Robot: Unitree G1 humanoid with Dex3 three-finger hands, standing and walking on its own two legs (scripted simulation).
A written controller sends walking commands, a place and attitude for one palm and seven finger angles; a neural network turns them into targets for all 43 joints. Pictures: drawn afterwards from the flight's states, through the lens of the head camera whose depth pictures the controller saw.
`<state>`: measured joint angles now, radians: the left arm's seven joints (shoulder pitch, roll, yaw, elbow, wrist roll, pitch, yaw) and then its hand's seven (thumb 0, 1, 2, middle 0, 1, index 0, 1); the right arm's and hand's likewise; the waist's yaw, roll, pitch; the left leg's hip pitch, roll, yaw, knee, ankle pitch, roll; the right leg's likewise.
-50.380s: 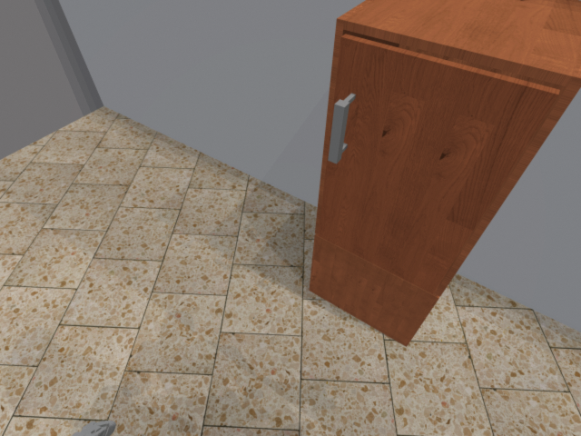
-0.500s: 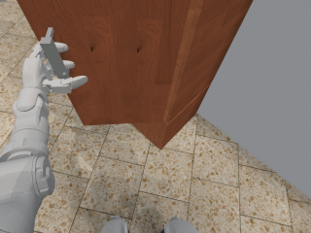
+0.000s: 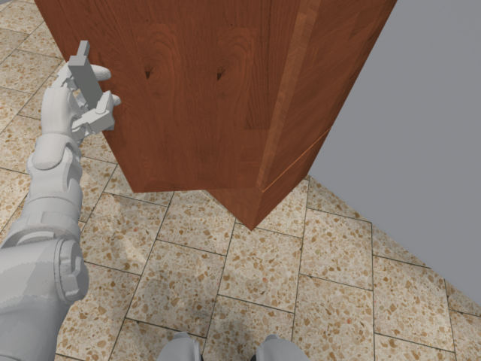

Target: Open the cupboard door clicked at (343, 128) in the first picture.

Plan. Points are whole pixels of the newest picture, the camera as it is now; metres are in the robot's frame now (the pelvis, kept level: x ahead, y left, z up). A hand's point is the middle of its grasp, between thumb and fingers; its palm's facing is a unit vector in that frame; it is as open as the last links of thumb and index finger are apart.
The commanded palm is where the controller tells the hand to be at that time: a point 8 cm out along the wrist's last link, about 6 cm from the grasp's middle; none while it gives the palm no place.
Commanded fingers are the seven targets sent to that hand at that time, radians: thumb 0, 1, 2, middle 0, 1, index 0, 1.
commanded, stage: pull the door open along its arc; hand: left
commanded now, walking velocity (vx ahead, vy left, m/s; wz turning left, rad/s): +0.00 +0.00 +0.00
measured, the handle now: (96, 88) +0.55 +0.22 +0.10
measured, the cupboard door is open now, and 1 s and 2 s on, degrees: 49 94 95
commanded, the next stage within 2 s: open thumb and fingers to let go in 0.84 s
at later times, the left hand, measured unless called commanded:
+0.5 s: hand (126, 175) +0.37 +0.15 +0.10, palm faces +0.13 -0.99 +0.07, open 6.3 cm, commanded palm +0.30 +0.21 +0.09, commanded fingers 0.00 0.90 0.90 -0.40 -1.35 -0.40 -1.35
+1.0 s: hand (198, 230) +0.29 +0.05 +0.10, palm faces +0.43 -0.90 -0.02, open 6.5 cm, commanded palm +0.24 +0.10 +0.09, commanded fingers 0.00 0.62 0.78 -0.38 -1.32 -0.38 -1.32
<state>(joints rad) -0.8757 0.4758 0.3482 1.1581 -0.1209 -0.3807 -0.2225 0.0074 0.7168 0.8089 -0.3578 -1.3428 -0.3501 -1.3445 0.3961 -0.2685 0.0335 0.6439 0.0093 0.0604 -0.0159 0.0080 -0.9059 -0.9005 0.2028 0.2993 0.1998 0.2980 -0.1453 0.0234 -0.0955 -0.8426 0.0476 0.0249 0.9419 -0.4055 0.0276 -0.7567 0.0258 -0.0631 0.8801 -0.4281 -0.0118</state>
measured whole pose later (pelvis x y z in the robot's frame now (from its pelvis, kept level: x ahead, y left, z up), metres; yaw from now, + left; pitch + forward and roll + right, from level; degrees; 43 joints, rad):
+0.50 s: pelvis +0.02 +0.00 +0.02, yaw -2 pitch +11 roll -1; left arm -0.14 0.14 0.17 0.30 -0.21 -0.25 0.03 0.02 0.69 0.73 -0.33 -1.32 -0.32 -1.27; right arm 0.31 -0.24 0.01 0.54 0.02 0.02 0.03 0.01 -0.91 -0.90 0.20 0.30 0.20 0.30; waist -0.05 0.03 -0.12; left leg -0.62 0.05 0.08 0.82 -0.40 0.02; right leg -0.57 0.03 -0.01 0.79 -0.42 -0.01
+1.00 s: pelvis +0.02 -0.06 +0.02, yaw +4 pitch +5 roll +1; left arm 0.21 -0.09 -0.19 -0.04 0.08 -0.10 0.53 0.02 0.63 0.75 -0.32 -1.27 -0.32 -1.31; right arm 0.19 -0.20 0.03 0.54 -0.06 0.08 0.00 0.01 -0.91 -0.90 0.20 0.30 0.20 0.30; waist -0.02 0.03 -0.10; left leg -0.48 0.03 -0.02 0.78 -0.37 -0.04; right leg -0.42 0.02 -0.10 0.80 -0.46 -0.08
